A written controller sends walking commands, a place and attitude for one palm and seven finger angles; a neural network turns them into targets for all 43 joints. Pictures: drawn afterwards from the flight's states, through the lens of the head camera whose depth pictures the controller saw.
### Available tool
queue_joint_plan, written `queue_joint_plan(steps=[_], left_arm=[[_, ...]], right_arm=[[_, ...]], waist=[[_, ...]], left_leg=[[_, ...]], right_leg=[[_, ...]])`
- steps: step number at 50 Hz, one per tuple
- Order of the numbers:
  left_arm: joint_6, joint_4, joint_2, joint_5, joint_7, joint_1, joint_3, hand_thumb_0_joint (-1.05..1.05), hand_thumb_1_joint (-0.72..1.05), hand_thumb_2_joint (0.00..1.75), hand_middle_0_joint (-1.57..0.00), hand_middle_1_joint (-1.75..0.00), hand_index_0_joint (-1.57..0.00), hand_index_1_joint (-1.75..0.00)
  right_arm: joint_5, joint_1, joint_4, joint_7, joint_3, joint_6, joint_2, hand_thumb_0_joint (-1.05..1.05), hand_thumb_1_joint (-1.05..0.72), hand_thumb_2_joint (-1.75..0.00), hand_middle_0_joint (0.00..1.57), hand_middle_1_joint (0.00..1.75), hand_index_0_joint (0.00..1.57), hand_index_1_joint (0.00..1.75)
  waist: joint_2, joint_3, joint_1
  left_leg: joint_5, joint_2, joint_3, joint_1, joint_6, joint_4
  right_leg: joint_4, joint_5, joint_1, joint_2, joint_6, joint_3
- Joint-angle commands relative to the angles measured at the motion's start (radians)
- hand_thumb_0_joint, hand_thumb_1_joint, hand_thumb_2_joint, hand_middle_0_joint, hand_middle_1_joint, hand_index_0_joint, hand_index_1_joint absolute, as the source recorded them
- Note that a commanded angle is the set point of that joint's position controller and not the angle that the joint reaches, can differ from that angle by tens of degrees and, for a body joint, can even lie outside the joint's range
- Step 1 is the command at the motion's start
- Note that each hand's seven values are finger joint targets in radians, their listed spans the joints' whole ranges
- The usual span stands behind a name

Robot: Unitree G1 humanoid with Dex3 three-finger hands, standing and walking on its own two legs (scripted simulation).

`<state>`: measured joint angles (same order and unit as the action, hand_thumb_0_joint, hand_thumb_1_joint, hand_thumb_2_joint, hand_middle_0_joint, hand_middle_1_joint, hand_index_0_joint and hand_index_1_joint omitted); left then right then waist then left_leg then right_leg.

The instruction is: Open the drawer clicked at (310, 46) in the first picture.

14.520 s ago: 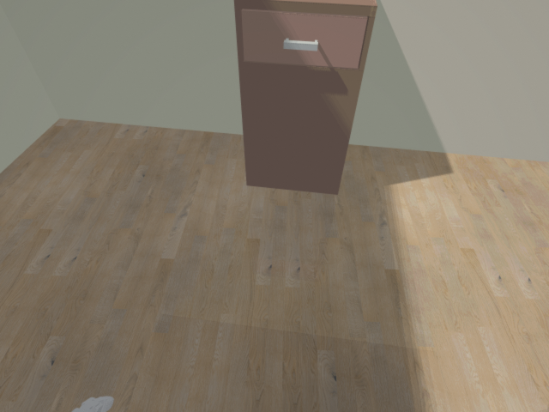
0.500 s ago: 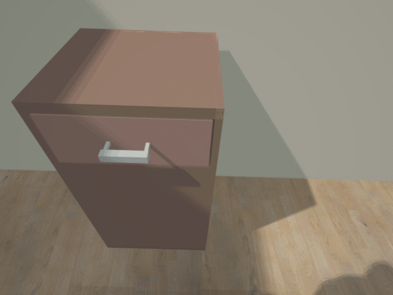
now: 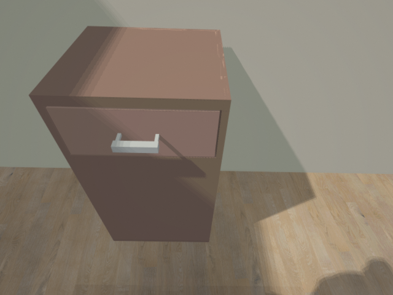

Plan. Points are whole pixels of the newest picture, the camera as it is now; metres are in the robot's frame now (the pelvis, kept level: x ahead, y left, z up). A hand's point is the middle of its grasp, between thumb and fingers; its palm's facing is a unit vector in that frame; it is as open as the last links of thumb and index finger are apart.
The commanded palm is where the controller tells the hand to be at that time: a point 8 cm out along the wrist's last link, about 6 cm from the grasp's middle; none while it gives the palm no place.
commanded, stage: come to a stop and stand still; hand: left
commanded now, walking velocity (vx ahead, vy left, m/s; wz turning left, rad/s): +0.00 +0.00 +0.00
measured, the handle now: (136, 141) +0.50 +0.20 +0.00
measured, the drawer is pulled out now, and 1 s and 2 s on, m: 0.00 0.00 0.00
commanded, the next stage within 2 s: look again from close up in 0.06 s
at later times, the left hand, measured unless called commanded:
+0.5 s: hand out of the picture -0.08 +0.11 -0.18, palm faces +0.07 -0.99 -0.13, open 7.3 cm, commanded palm none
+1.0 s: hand (134, 260) +0.19 +0.14 -0.02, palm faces +0.05 -0.52 -0.85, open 7.8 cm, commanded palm +0.12 +0.16 -0.03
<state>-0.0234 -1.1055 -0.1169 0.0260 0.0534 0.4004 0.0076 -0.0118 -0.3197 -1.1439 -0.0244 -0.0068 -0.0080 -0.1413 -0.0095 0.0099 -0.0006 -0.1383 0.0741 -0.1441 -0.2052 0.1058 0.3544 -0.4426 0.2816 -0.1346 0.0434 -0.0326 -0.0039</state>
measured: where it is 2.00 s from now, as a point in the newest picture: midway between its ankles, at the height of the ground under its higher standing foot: outside the picture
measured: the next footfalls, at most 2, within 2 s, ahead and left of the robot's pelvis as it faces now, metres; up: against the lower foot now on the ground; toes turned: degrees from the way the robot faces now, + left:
none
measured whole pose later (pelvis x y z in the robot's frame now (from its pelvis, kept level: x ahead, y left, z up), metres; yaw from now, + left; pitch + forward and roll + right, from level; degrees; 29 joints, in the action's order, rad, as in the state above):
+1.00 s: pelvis -0.02 -0.04 -0.03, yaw +1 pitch +3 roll +1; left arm -0.08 -0.03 -0.27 0.57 0.39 0.38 0.17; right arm 0.01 -0.24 -0.69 -0.06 -0.03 0.24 -0.31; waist 0.11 -0.10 -0.03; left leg -0.25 0.04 -0.09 -0.48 0.05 0.67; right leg -0.76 0.42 -0.39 0.00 0.03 0.02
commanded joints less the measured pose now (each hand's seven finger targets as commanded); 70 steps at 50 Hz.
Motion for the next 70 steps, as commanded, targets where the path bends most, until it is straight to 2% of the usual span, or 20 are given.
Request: queue_joint_plan(steps=[1, 35, 36, 37, 38, 39, 40, 41, 44, 46, 47, 50, 53, 56, 58, 59, 62, 65, 68, 70], left_arm=[[0.014, 0.001, -0.057, -0.002, 0.006, 0.123, -0.008, 0.00, 0.90, 0.90, -0.20, -0.30, -0.20, -0.30], [0.044, 0.012, -0.042, -0.007, 0.003, 0.119, -0.004, 0.00, 0.90, 0.90, -0.20, -0.30, -0.20, -0.30], [0.067, 0.005, -0.091, 0.015, 0.023, 0.105, 0.002, 0.00, 0.90, 0.90, -0.20, -0.30, -0.20, -0.30], [0.231, 1.556, -0.296, 0.044, 0.036, -0.565, 0.134, 0.00, 0.88, 0.89, -0.20, -0.32, -0.20, -0.32], [0.163, 1.315, -0.288, 0.051, 0.135, -0.294, 0.018, 0.00, 0.85, 0.88, -0.20, -0.33, -0.20, -0.33], [0.109, 1.308, -0.260, 0.023, 0.196, -0.243, 0.010, 0.00, 0.83, 0.87, -0.21, -0.34, -0.21, -0.34], [-0.012, 0.983, -0.069, 0.059, 0.200, 0.119, 0.147, 0.00, 0.81, 0.86, -0.21, -0.36, -0.21, -0.36], [-0.005, 1.258, -0.057, 0.049, 0.206, -0.013, 0.179, 0.00, 0.78, 0.85, -0.21, -0.37, -0.21, -0.37], [-0.011, 1.330, -0.082, 0.278, 0.260, -0.012, 0.272, 0.00, 0.71, 0.82, -0.21, -0.42, -0.21, -0.42], [-0.025, 1.282, -0.117, 0.481, 0.315, -0.075, 0.287, 0.00, 0.67, 0.80, -0.22, -0.45, -0.22, -0.45], [-0.035, 1.180, -0.112, 0.587, 0.346, -0.034, 0.276, 0.00, 0.64, 0.79, -0.22, -0.47, -0.22, -0.47], [-0.027, 0.997, -0.138, 0.792, 0.361, 0.260, 0.178, 0.00, 0.57, 0.76, -0.22, -0.51, -0.22, -0.51], [-0.002, 1.070, -0.251, 0.920, 0.357, 0.270, 0.053, 0.00, 0.50, 0.73, -0.23, -0.55, -0.23, -0.55], [0.020, 1.266, -0.349, 0.979, 0.400, 0.189, -0.027, 0.00, 0.43, 0.70, -0.23, -0.60, -0.23, -0.60], [0.020, 1.378, -0.368, 1.005, 0.441, 0.108, -0.033, 0.00, 0.39, 0.68, -0.24, -0.63, -0.24, -0.63], [0.018, 1.443, -0.397, 1.018, 0.461, 0.021, -0.054, 0.00, 0.36, 0.67, -0.24, -0.64, -0.24, -0.64], [0.030, 1.489, -0.383, 1.017, 0.485, -0.134, -0.038, 0.00, 0.29, 0.64, -0.24, -0.69, -0.24, -0.69], [0.075, 1.443, -0.374, 0.988, 0.462, -0.276, -0.011, 0.00, 0.22, 0.61, -0.25, -0.74, -0.25, -0.74], [0.095, 1.344, -0.342, 0.936, 0.383, -0.255, 0.026, 0.00, 0.15, 0.58, -0.25, -0.78, -0.25, -0.78], [0.060, 1.310, -0.311, 0.905, 0.317, -0.213, 0.061, 0.00, 0.11, 0.56, -0.26, -0.81, -0.26, -0.81]], right_arm=[[0.004, -0.029, 0.033, -0.011, -0.023, 0.012, -0.121, 0.00, -0.90, -0.90, 0.20, 0.30, 0.20, 0.30], [0.002, -0.079, 0.017, -0.004, -0.009, 0.009, -0.056, 0.00, -0.90, -0.90, 0.20, 0.30, 0.20, 0.30], [-0.004, 0.040, 0.107, 0.011, -0.001, 0.022, -0.097, 0.00, -0.90, -0.90, 0.20, 0.30, 0.20, 0.30], [0.077, 0.001, 0.529, -0.048, -0.011, 0.166, -0.265, 0.00, -0.90, -0.90, 0.20, 0.30, 0.20, 0.30], [0.087, 0.132, 0.428, -0.086, 0.021, 0.277, -0.201, 0.00, -0.90, -0.90, 0.20, 0.30, 0.20, 0.30], [0.086, 0.121, 0.389, -0.096, -0.009, 0.321, -0.203, 0.00, -0.90, -0.90, 0.20, 0.30, 0.20, 0.30], [0.119, 0.101, 0.365, -0.082, 0.003, 0.314, -0.158, 0.00, -0.90, -0.90, 0.20, 0.30, 0.20, 0.30], [0.114, 0.096, 0.471, -0.074, -0.006, 0.315, -0.174, 0.00, -0.90, -0.90, 0.20, 0.30, 0.20, 0.30], [0.089, 0.124, 0.544, -0.076, -0.002, 0.374, -0.211, 0.00, -0.90, -0.90, 0.20, 0.30, 0.20, 0.30], [0.037, 0.152, 0.582, -0.061, -0.016, 0.352, -0.235, 0.00, -0.90, -0.90, 0.20, 0.30, 0.20, 0.30], [0.012, 0.175, 0.610, -0.044, -0.032, 0.321, -0.239, 0.00, -0.90, -0.90, 0.20, 0.30, 0.20, 0.30], [-0.005, 0.263, 0.692, 0.010, -0.046, 0.177, -0.232, 0.00, -0.90, -0.90, 0.20, 0.30, 0.20, 0.30], [-0.008, 0.333, 0.747, 0.049, -0.039, 0.029, -0.206, 0.00, -0.90, -0.90, 0.20, 0.30, 0.20, 0.30], [-0.017, 0.375, 0.803, 0.068, -0.034, -0.051, -0.184, 0.00, -0.90, -0.90, 0.20, 0.30, 0.20, 0.30], [-0.025, 0.373, 0.826, 0.067, -0.036, -0.072, -0.176, 0.00, -0.90, -0.90, 0.20, 0.30, 0.20, 0.30], [-0.035, 0.361, 0.818, 0.063, -0.036, -0.082, -0.179, 0.00, -0.90, -0.90, 0.20, 0.30, 0.20, 0.30], [-0.052, 0.377, 0.790, 0.052, -0.038, -0.076, -0.182, 0.00, -0.90, -0.90, 0.20, 0.30, 0.20, 0.30], [-0.066, 0.379, 0.751, 0.035, -0.037, -0.049, -0.186, 0.00, -0.90, -0.90, 0.20, 0.30, 0.20, 0.30], [-0.055, 0.385, 0.731, 0.027, -0.033, -0.027, -0.192, 0.00, -0.90, -0.90, 0.20, 0.30, 0.20, 0.30], [-0.033, 0.370, 0.728, 0.021, -0.035, -0.031, -0.193, 0.00, -0.90, -0.90, 0.20, 0.30, 0.20, 0.30]], waist=[[0.014, 0.097, 0.012], [-0.006, 0.121, -0.003], [-0.019, 0.210, 0.025], [0.263, -0.338, -0.107], [0.352, -0.315, -0.010], [0.290, -0.216, -0.024], [0.141, -0.096, -0.016], [0.120, -0.035, -0.012], [0.032, 0.009, -0.054], [-0.082, 0.034, -0.062], [-0.170, 0.041, -0.048], [-0.312, -0.012, 0.094], [-0.300, -0.121, 0.157], [-0.010, -0.263, 0.188], [0.200, -0.349, 0.167], [0.234, -0.373, 0.149], [0.180, -0.349, 0.067], [-0.004, -0.223, -0.007], [-0.145, -0.208, -0.013], [-0.141, -0.225, 0.005]], left_leg=[[-0.311, -0.230, 0.279, -0.034, -0.065, -0.201], [-0.186, -0.182, 0.211, -0.045, -0.068, -0.059], [-0.172, -0.152, 0.153, -0.153, -0.109, 0.124], [-0.085, -0.090, 0.112, 0.224, -0.060, 0.031], [-0.273, -0.135, 0.190, 0.194, -0.084, -0.023], [-0.382, -0.144, 0.209, 0.073, -0.110, -0.044], [-0.421, -0.140, 0.222, 0.003, -0.093, -0.038], [-0.441, -0.131, 0.242, -0.081, -0.094, -0.031], [-0.445, -0.115, 0.253, -0.119, -0.074, 0.069], [-0.400, -0.088, 0.265, -0.182, -0.070, 0.148], [-0.363, -0.067, 0.251, -0.227, -0.070, 0.192], [-0.191, -0.027, 0.171, -0.295, -0.080, 0.252], [-0.053, -0.025, 0.129, -0.370, -0.085, 0.284], [0.066, -0.021, 0.111, -0.289, -0.091, 0.314], [0.134, -0.020, 0.108, -0.180, -0.085, 0.355], [0.142, -0.018, 0.128, -0.159, -0.085, 0.377], [0.105, -0.025, 0.152, -0.106, -0.064, 0.437], [-0.002, -0.017, 0.173, -0.173, -0.046, 0.470], [-0.042, -0.013, 0.171, -0.247, -0.043, 0.446], [-0.027, -0.011, 0.166, -0.244, -0.045, 0.401]], right_leg=[[0.045, -0.007, -0.096, 0.032, 0.039, -0.018], [0.145, 0.068, -0.187, 0.043, 0.067, -0.084], [0.151, -0.027, -0.208, 0.066, 0.079, -0.086], [-0.008, 0.023, -0.163, -0.044, 0.086, -0.054], [-0.110, 0.099, -0.192, -0.060, 0.094, 0.045], [-0.124, 0.155, -0.250, -0.068, 0.083, 0.066], [-0.125, 0.146, -0.297, -0.062, 0.075, 0.077], [-0.125, 0.135, -0.270, -0.054, 0.064, 0.082], [-0.133, 0.188, -0.401, -0.061, 0.069, 0.029], [-0.133, 0.250, -0.488, -0.071, 0.075, 0.002], [-0.119, 0.304, -0.524, -0.071, 0.076, -0.001], [-0.101, 0.247, -0.423, -0.063, 0.096, -0.070], [-0.189, -0.067, -0.305, -0.046, 0.102, -0.108], [-0.269, -0.262, -0.246, -0.061, 0.122, -0.150], [-0.283, -0.316, -0.281, -0.077, 0.134, -0.171], [-0.287, -0.294, -0.310, -0.083, 0.138, -0.180], [-0.240, -0.251, -0.404, -0.074, 0.120, -0.216], [-0.175, -0.211, -0.429, -0.051, 0.085, -0.239], [-0.150, -0.323, -0.354, -0.019, 0.041, -0.244], [-0.139, -0.404, -0.270, -0.010, 0.028, -0.238]])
